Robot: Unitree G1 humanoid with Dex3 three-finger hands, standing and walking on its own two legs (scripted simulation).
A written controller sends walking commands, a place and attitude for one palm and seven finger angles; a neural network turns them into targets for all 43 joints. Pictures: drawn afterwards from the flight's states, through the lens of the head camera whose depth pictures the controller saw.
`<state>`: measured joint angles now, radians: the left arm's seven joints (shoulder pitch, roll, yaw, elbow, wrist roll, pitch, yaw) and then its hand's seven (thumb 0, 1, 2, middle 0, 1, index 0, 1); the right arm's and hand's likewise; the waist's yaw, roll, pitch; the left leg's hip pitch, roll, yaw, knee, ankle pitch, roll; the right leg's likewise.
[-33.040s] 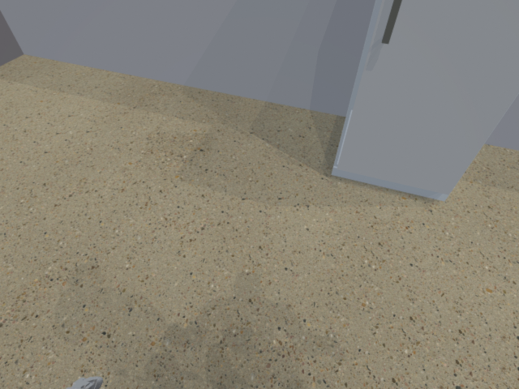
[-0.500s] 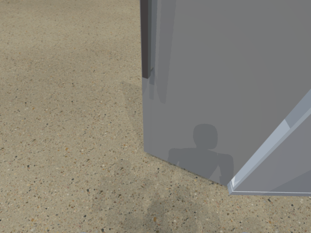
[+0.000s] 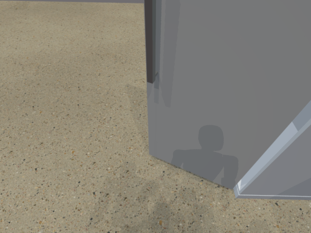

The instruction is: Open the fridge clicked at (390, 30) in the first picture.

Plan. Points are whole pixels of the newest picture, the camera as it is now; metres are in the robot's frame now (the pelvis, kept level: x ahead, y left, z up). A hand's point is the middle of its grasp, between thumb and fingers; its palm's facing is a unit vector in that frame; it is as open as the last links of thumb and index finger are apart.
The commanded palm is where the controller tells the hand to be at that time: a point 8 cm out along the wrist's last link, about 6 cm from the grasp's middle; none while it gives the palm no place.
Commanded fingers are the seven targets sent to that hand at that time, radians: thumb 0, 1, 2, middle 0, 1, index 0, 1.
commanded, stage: let the arm hang, fingers relaxed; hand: left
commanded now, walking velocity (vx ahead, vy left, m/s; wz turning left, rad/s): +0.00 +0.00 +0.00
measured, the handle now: (153, 20) +0.67 +0.05 +0.23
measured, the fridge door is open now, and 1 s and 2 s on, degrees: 66 66 66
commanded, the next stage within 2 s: look to check the result in 0.32 s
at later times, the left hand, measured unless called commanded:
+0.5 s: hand out of the picture +0.07 +0.22 -0.17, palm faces -0.03 -0.96 -0.29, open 7.4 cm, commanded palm none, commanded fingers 0.00 0.90 0.90 -0.20 -0.30 -0.20 -0.30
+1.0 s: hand out of the picture +0.09 +0.22 -0.16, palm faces -0.02 -0.95 -0.31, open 7.4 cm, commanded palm none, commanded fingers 0.00 0.90 0.90 -0.20 -0.30 -0.20 -0.30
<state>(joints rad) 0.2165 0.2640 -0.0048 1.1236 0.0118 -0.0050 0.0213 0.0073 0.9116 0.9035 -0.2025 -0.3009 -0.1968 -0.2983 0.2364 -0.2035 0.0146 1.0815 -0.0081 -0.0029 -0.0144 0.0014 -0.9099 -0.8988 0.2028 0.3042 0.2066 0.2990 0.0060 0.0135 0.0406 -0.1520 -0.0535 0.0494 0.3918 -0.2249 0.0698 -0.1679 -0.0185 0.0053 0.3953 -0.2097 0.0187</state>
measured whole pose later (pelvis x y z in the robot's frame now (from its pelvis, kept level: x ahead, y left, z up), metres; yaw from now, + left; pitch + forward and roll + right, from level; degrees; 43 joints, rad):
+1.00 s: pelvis +0.02 -0.01 +0.00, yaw +0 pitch -1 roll +0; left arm 0.13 0.30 0.00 1.12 0.01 -0.02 0.01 0.01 0.91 0.90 -0.21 -0.30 -0.20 -0.30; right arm 0.13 -0.29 0.00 1.10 -0.01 -0.01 -0.01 0.00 -0.91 -0.90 0.20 0.30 0.21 0.30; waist 0.00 0.00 0.05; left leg -0.08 -0.04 0.04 0.31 -0.21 0.05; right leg -0.10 0.00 0.00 0.32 -0.20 0.00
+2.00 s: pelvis +0.01 -0.02 +0.01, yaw +0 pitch -1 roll +0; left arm 0.10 0.34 0.00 1.12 0.01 -0.02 0.01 0.01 0.91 0.90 -0.21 -0.30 -0.20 -0.30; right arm 0.11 -0.34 0.00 1.12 -0.01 0.00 0.00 0.00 -0.91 -0.90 0.20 0.30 0.21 0.30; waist -0.01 0.00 0.06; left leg -0.07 -0.02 0.04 0.27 -0.18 0.03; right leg -0.09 0.01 0.00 0.28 -0.17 -0.01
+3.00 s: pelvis +0.02 -0.03 +0.01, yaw +0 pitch -1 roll +0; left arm 0.09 0.34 0.00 1.12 0.01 -0.03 0.01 0.01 0.91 0.90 -0.21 -0.30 -0.20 -0.30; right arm 0.10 -0.34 0.00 1.12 -0.01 -0.01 -0.01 0.00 -0.91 -0.90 0.20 0.30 0.21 0.30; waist -0.01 0.00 0.06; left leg -0.05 -0.01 0.04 0.25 -0.18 0.02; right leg -0.08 0.02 0.00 0.27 -0.17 -0.03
